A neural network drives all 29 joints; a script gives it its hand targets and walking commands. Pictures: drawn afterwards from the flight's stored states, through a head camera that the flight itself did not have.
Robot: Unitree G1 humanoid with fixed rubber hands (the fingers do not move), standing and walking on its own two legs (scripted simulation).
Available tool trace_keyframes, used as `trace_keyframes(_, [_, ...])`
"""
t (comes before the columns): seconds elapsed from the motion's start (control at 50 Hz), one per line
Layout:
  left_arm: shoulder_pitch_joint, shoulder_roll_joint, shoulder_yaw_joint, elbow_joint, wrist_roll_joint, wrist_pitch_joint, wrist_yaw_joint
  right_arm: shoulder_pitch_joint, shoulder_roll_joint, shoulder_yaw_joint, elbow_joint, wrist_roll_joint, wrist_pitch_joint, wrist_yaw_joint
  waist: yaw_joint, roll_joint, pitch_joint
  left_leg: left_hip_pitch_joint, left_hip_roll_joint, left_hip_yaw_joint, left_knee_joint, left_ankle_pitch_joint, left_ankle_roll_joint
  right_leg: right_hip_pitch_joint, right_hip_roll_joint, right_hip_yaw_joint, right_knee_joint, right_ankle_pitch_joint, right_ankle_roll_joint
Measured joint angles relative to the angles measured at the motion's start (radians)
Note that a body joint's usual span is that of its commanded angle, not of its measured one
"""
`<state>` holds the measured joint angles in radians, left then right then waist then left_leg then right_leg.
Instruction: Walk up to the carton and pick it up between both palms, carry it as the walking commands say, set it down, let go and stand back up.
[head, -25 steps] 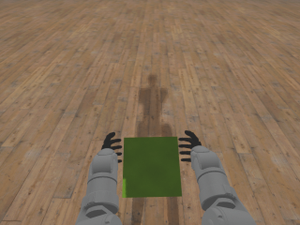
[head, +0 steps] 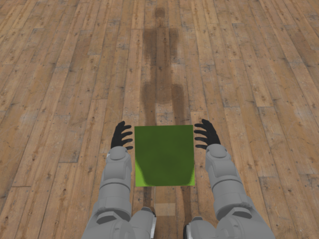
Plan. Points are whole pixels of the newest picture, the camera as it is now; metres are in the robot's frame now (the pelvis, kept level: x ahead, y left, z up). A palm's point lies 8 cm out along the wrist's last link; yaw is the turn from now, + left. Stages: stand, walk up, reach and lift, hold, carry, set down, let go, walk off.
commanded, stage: set down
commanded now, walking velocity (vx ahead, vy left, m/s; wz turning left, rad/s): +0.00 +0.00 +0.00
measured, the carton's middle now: (164, 151) +0.36 +0.05 -0.15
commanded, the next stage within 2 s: none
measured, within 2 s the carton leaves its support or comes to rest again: neither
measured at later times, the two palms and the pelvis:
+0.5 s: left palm (125, 156) +0.33 +0.17 -0.13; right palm (202, 148) +0.38 -0.08 -0.14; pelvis +0.00 -0.02 -0.07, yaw +0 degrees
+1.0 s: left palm (130, 160) +0.35 +0.17 -0.23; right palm (197, 153) +0.40 -0.07 -0.23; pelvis -0.02 -0.01 -0.16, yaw -1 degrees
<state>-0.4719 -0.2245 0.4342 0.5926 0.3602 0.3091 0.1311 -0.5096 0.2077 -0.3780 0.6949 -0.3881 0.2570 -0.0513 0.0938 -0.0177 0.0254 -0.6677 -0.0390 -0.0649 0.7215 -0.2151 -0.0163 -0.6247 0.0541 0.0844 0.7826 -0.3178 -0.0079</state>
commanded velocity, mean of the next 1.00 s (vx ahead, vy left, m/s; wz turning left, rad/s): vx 0.00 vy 0.00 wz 0.00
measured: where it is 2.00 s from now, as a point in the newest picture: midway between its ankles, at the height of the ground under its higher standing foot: outside the picture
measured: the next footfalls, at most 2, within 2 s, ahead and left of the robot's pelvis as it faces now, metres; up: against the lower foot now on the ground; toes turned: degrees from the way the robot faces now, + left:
none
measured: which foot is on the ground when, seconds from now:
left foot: down 0.00-1.00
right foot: down 0.00-1.00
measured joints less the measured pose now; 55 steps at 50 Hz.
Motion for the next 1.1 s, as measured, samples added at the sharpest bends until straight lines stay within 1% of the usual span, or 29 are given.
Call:
trace_keyframes(0.16, [-0.016,-0.005,0.016,-0.006,-0.027,-0.095,-0.007,-0.017,-0.006,0.038,0.001,0.053,-0.083,-0.073,0.02,-0.009,-0.058,-0.239,0.012,-0.007,0.128,-0.032,-0.017,-0.242,0.023,-0.011,0.132,-0.031,-0.009])
trace_keyframes(0.26, [-0.018,-0.006,0.022,-0.018,-0.057,-0.121,-0.015,-0.034,-0.015,0.067,0.011,0.086,-0.107,-0.113,0.03,-0.015,-0.106,-0.371,0.015,-0.008,0.216,-0.064,-0.023,-0.375,0.033,-0.016,0.22,-0.061,-0.013])
trace_keyframes(0.34, [-0.017,-0.001,0.027,-0.024,-0.078,-0.13,-0.021,-0.048,-0.017,0.082,0.021,0.102,-0.114,-0.133,0.034,-0.019,-0.14,-0.454,0.015,-0.008,0.278,-0.089,-0.026,-0.459,0.037,-0.018,0.282,-0.086,-0.014])
trace_keyframes(0.44, [-0.019,0.013,0.029,-0.016,-0.097,-0.139,-0.025,-0.065,-0.018,0.093,0.04,0.109,-0.121,-0.144,0.032,-0.024,-0.177,-0.544,0.011,-0.009,0.346,-0.117,-0.029,-0.545,0.038,-0.023,0.349,-0.116,-0.014])
trace_keyframes(0.52, [-0.022,0.023,0.023,-0.005,-0.113,-0.151,-0.02,-0.076,-0.021,0.099,0.055,0.116,-0.134,-0.149,0.027,-0.028,-0.2,-0.611,0.007,-0.012,0.398,-0.137,-0.029,-0.609,0.038,-0.028,0.398,-0.136,-0.013])
trace_keyframes(0.7, [-0.043,0.037,-0.008,0.016,-0.151,-0.181,0.019,-0.117,-0.051,0.117,0.098,0.156,-0.167,-0.155,0.011,-0.034,-0.233,-0.763,-0.002,-0.015,0.523,-0.175,-0.027,-0.752,0.038,-0.037,0.515,-0.177,-0.006])
trace_keyframes(0.84, [-0.08,0.051,-0.027,0.04,-0.174,-0.187,0.053,-0.169,-0.082,0.132,0.143,0.193,-0.177,-0.16,0.002,-0.036,-0.244,-0.873,-0.006,-0.013,0.628,-0.201,-0.025,-0.858,0.042,-0.04,0.615,-0.203,0.002])
trace_keyframes(0.96, [-0.127,0.064,-0.026,0.065,-0.186,-0.179,0.072,-0.227,-0.104,0.134,0.187,0.211,-0.173,-0.164,0.001,-0.037,-0.246,-0.958,-0.008,-0.011,0.711,-0.216,-0.026,-0.942,0.047,-0.043,0.698,-0.221,0.006])
trace_keyframes(1.1, [-0.188,0.076,-0.009,0.089,-0.186,-0.165,0.08,-0.298,-0.122,0.126,0.23,0.216,-0.161,-0.172,0.005,-0.039,-0.244,-1.051,-0.01,-0.011,0.793,-0.228,-0.03,-1.035,0.052,-0.047,0.784,-0.235,0.008])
